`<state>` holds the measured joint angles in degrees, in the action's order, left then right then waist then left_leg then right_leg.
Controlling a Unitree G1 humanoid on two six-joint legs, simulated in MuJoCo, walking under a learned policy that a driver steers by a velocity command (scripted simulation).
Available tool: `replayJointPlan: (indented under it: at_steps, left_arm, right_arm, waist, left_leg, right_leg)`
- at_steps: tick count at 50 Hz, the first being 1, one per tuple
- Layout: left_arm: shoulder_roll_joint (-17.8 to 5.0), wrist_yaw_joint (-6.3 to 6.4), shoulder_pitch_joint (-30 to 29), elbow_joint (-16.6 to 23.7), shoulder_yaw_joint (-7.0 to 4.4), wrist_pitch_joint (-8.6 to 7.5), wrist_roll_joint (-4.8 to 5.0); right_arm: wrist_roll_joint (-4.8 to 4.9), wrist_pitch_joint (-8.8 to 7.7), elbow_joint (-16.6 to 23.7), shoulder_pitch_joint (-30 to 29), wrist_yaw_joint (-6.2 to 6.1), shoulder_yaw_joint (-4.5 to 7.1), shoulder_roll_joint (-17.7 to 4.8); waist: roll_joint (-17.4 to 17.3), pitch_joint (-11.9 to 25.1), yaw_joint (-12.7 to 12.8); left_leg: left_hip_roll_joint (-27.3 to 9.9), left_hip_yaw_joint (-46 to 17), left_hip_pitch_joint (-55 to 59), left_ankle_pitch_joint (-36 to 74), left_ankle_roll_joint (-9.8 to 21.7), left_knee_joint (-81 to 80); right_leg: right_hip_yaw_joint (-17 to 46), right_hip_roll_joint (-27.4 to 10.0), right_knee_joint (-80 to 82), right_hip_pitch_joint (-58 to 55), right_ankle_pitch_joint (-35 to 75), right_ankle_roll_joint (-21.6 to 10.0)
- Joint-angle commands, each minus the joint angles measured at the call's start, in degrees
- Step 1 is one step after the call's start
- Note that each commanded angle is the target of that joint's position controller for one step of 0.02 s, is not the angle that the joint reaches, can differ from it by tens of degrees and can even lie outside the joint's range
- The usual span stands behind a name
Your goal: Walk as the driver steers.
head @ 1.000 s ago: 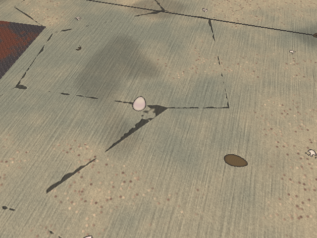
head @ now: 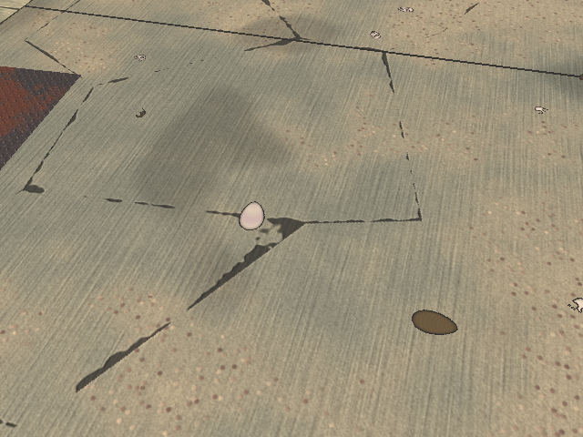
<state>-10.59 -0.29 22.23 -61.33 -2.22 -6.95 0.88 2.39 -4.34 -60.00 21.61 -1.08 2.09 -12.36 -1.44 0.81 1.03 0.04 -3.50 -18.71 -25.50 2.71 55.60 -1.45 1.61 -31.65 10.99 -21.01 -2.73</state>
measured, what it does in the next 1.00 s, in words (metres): walks ahead: left foot, then right foot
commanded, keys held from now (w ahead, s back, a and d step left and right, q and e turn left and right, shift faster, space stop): w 0.56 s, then w+e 0.44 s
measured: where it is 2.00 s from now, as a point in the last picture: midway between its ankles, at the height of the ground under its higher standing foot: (376, 262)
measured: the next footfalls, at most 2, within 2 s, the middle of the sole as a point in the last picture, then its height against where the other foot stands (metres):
left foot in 0.36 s outside the picture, level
right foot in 0.92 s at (364, 379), level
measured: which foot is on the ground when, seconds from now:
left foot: up 0.00-0.34, down 0.36-0.94, up 0.96-1.00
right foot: down 0.00-0.38, up 0.40-0.90, down 0.92-1.00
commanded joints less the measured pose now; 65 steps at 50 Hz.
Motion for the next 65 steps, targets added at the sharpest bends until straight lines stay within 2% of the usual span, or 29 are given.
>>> replayJointPlan:
  at_steps: [1, 2, 4, 8, 13, 15, 17, 18, 19, 20, 21, 22, 23, 26, 30, 35, 41, 44, 46, 47, 48, 49, 50, 51, 52, 55, 58, 61, 65]
  left_arm:
    - [-7.3, -0.73, 7.8, 0.4, -0.66, -0.55, -0.39]
    - [-6.0, -0.79, 6.7, 0.8, -0.03, -0.09, -0.33]
    - [-3.9, -0.32, 8.8, 0.4, 0.81, 1.09, -0.76]
    - [-7.3, 1.39, 8.5, 1.9, 0.61, 1.99, -1.17]
    - [-10.1, 1.85, 9.9, 1.7, -0.60, 1.57, 0.34]
    - [-10.9, 1.78, 8.7, 2.0, -1.09, 2.00, 0.08]
    - [-11.1, 1.61, 7.3, 2.7, -1.28, 3.04, -0.85]
    - [-10.4, 1.40, 6.1, 4.0, -0.76, 3.19, -1.36]
    - [-2.5, 0.55, 13.2, 4.9, 1.31, 2.22, -1.21]
    - [-2.4, 0.15, 12.5, 4.0, 1.50, 0.33, 0.01]
    - [-7.7, 0.00, 5.8, 6.6, 0.00, -0.75, 1.83]
    - [-9.3, 0.34, 0.8, 8.1, -0.31, -1.16, 2.16]
    - [-9.4, 0.92, -1.2, 8.4, -0.79, -0.93, 1.44]
    - [-5.9, 1.46, 2.2, 7.7, -1.14, 1.60, 0.50]
    - [-7.2, 1.61, -5.8, 11.0, -1.77, 2.41, -0.15]
    - [-5.9, 0.18, -15.9, 14.2, -1.15, 1.76, 0.21]
    - [-5.7, -2.35, -24.4, 19.3, -0.38, 1.63, 0.53]
    - [-8.1, -3.48, -21.4, 20.8, -1.34, 1.65, 0.44]
    - [-13.6, -3.03, -5.3, 17.4, -4.49, 1.95, 0.64]
    - [-20.5, -1.92, 3.4, 16.3, -6.67, 2.54, 0.20]
    - [-20.6, -1.80, 2.3, 17.3, -6.18, 2.42, 0.66]
    - [-16.3, -1.63, 2.9, 17.2, -4.86, 2.38, 0.00]
    - [-13.8, -1.35, -0.2, 17.8, -4.18, 2.27, -0.26]
    - [-12.5, -1.49, -4.5, 18.9, -3.71, 2.12, -0.43]
    - [-10.8, -1.45, -7.7, 20.1, -3.18, 1.96, -0.78]
    - [-11.6, -0.98, -9.3, 21.2, -3.29, 1.90, -0.54]
    - [-13.9, 0.27, -6.5, 20.9, -4.01, 1.98, -0.05]
    - [-14.1, 0.88, -4.0, 20.5, -4.17, 2.56, 0.31]
    - [-13.9, 1.03, -0.9, 19.5, -4.21, 3.07, 0.73]
  right_arm:
    - [0.02, -3.31, 6.7, -7.7, 1.01, 0.63, -3.9]
    - [-0.47, -3.36, 7.1, -9.5, 1.18, 1.27, -5.2]
    - [-0.78, -2.83, 7.6, -11.0, 1.90, 1.48, -4.2]
    - [-1.06, -2.08, 12.0, -22.0, 2.53, -0.12, -0.7]
    - [-0.44, -1.90, 15.5, -28.3, 3.40, -0.12, -4.1]
    - [-0.61, -2.23, 15.5, -25.9, 3.65, 0.80, -6.3]
    - [-0.40, -2.10, 11.8, -12.6, 3.21, 2.99, -10.1]
    - [-0.44, -1.76, 9.2, -2.4, 2.68, 4.14, -12.8]
    - [-2.09, -1.39, 7.6, 5.7, 2.47, 5.48, -18.6]
    - [-2.13, -1.34, 7.1, 4.7, 2.74, 4.07, -14.8]
    - [-1.56, -1.68, 7.6, -1.5, 2.91, 2.96, -11.3]
    - [-1.47, -1.92, 9.0, -7.5, 3.00, 2.21, -9.0]
    - [-2.06, -2.24, 9.5, -11.4, 3.38, 1.66, -7.4]
    - [-2.65, -2.78, 8.1, -12.5, 3.77, 1.09, -5.4]
    - [-2.86, -2.98, 6.0, -8.2, 2.15, 1.64, -8.6]
    - [-2.67, -2.63, 4.9, -4.0, 0.78, 1.61, -10.0]
    - [-2.15, -0.75, 3.1, 0.7, 0.46, 1.91, -10.7]
    - [-2.11, 0.62, 4.7, -1.6, -0.03, 2.56, -13.0]
    - [-2.45, 1.54, 6.3, -3.0, -0.62, 2.34, -12.9]
    - [-3.25, 0.54, 8.7, -0.2, -0.46, 1.04, -9.5]
    - [-3.43, -1.98, 9.6, 2.1, 0.74, -0.79, -4.6]
    - [-1.36, -4.35, 11.2, -4.0, 1.76, 0.77, -10.3]
    - [0.05, -5.36, 13.0, -8.6, 2.02, 0.88, -11.2]
    - [-0.75, -5.55, 13.2, -10.1, 1.69, 0.89, -10.5]
    - [-1.74, -4.90, 13.0, -9.7, 1.23, 1.57, -11.1]
    - [-2.94, -2.49, 13.9, -8.0, 0.98, 1.78, -9.0]
    - [-3.46, -1.88, 16.6, -14.4, 0.54, 1.54, -8.0]
    - [-3.02, -2.30, 18.6, -20.9, 0.89, 0.99, -6.5]
    - [-2.01, -2.93, 21.1, -25.1, 1.60, 1.44, -8.4]
  waist:
    - [5.3, -7.8, 1.5]
    - [4.7, -8.1, 1.3]
    - [6.6, -6.9, 1.5]
    - [5.7, -9.1, 2.7]
    - [7.3, -10.5, 1.9]
    - [7.8, -7.5, -0.8]
    - [9.1, 1.9, -7.7]
    - [7.7, 8.3, -12.1]
    - [-7.4, 19.3, -9.4]
    - [-11.6, 22.7, -9.1]
    - [-9.4, 11.4, -7.4]
    - [-4.1, 5.2, -5.5]
    - [-0.2, 1.9, -3.3]
    - [-3.0, -0.2, 1.0]
    - [-1.5, -4.0, 0.2]
    - [-0.7, -4.6, -3.2]
    - [0.3, -6.8, -5.8]
    - [-2.6, -2.9, -2.6]
    - [-2.2, 6.4, 5.6]
    - [7.3, 14.3, 6.7]
    - [15.4, 21.1, 3.2]
    - [11.2, 19.3, 5.8]
    - [8.1, 11.8, 5.1]
    - [1.3, 6.5, 2.4]
    - [0.6, 4.6, 0.1]
    - [2.2, 2.0, -2.9]
    - [3.1, -0.4, -1.4]
    - [5.2, -0.8, 1.3]
    - [6.8, -0.8, 2.7]
  left_leg:
    - [-4.1, -1.0, -33.2, 6.8, 2.6, 15.1]
    - [-5.7, -0.1, -32.9, 10.1, 2.6, 12.2]
    - [-6.2, 2.7, -29.6, 13.3, 1.4, 7.7]
    - [-4.1, 6.1, -23.2, 22.1, -1.3, -10.7]
    - [-2.3, 5.7, -15.6, 26.8, 0.2, -23.1]
    - [-0.8, 6.0, -11.1, 24.7, 2.1, -24.7]
    - [2.8, 8.3, 6.0, 22.0, 4.7, -23.7]
    - [-2.3, 2.6, 22.4, 20.5, 7.2, -22.6]
    - [-18.8, -25.5, 44.5, 6.2, 16.9, -27.1]
    - [-22.9, -43.5, 43.9, 0.3, 18.1, -39.6]
    - [-20.5, -35.7, 35.0, -0.2, 14.3, -41.0]
    - [-18.8, -26.3, 24.5, 5.7, 12.3, -42.0]
    - [-16.4, -19.4, 15.6, 12.5, 11.1, -43.6]
    - [-11.7, -9.1, 4.6, 17.7, 10.5, -47.8]
    - [-12.0, -4.5, 5.1, 21.3, 11.5, -50.9]
    - [-10.9, 3.2, 10.0, 25.5, 8.4, -51.3]
    - [-15.1, 7.3, 24.6, 30.9, 6.9, -46.5]
    - [-15.6, 10.2, 27.2, 56.3, 5.0, -36.0]
    - [-12.2, 13.4, 19.7, 64.3, 1.9, -13.6]
    - [-7.3, 14.5, -1.2, 43.9, -1.3, 8.4]
    - [4.4, 5.1, -20.0, -4.5, -3.3, 24.7]
    - [0.5, -3.4, -26.4, -3.3, -1.2, 27.5]
    - [-2.1, -2.4, -28.2, 0.9, 0.0, 25.0]
    - [-4.5, -1.8, -25.9, 4.7, 0.1, 19.3]
    - [-6.4, -1.7, -21.5, 6.6, -0.4, 14.3]
    - [-7.0, -0.7, -16.1, 8.9, -3.1, 6.9]
    - [-5.4, 0.5, -17.3, 18.4, -5.7, -5.4]
    - [-2.4, 1.1, -13.0, 29.6, -5.8, -19.3]
    - [-0.7, -0.5, -10.4, 30.8, -4.9, -26.3]
  right_leg:
    - [28.6, -19.6, 21.1, -18.0, 5.7, -10.3]
    - [23.2, -17.8, 21.7, -17.4, 12.5, -8.7]
    - [15.2, -14.3, 22.5, -16.2, 21.2, -7.0]
    - [8.3, -11.6, 25.6, -7.7, 22.8, -7.1]
    - [6.9, -14.9, 27.0, -9.3, 23.8, -6.9]
    - [5.6, -15.9, 21.3, -14.2, 38.3, -5.5]
    - [2.8, -13.7, 4.5, -13.9, 57.4, -3.5]
    - [1.9, -11.4, -10.1, -3.5, 49.8, -1.7]
    - [0.5, -1.3, -35.5, 18.8, 20.4, 2.2]
    - [9.4, 1.9, -46.2, 25.5, -9.3, 1.3]
    - [9.4, -1.9, -49.6, 31.2, -6.9, -0.2]
    - [7.5, -5.2, -47.6, 30.3, -1.3, -0.9]
    - [6.4, -7.6, -44.0, 27.2, 3.0, -0.9]
    - [5.9, -10.5, -37.5, 19.4, 6.5, -0.6]
    - [5.3, -11.7, -27.5, 27.9, 15.4, 1.6]
    - [3.2, -8.9, -10.5, 27.9, 29.1, 1.2]
    - [1.6, -6.8, -2.6, 32.9, 23.2, -1.0]
    - [-3.5, -2.6, -2.4, 24.5, 14.1, -3.7]
    - [-3.7, 1.6, 0.5, 1.4, 15.7, -7.2]
    - [17.8, -11.5, 0.6, -21.1, 14.1, -14.2]
    - [48.1, -22.3, 11.6, -34.8, 7.5, -22.5]
    - [45.1, -20.6, 14.1, -34.3, 6.0, -19.3]
    - [35.7, -18.4, 14.1, -27.0, 9.9, -16.8]
    - [28.9, -15.9, 15.3, -17.0, 16.1, -15.3]
    - [24.5, -14.2, 16.4, -10.1, 21.1, -14.3]
    - [19.9, -11.3, 19.6, 0.1, 26.5, -14.8]
    - [16.1, -8.9, 20.4, 3.3, 27.2, -13.8]
    - [14.1, -6.2, 19.0, 4.8, 21.4, -10.6]
    - [19.2, -8.2, 15.4, 0.7, 16.5, -9.1]
Velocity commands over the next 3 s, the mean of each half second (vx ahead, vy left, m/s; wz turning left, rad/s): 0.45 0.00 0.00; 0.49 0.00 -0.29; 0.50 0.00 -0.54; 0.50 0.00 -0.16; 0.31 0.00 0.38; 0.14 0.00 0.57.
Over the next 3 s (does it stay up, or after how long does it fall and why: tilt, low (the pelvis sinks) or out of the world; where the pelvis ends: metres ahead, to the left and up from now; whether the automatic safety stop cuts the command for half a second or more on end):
stays up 1.32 -0.36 0.01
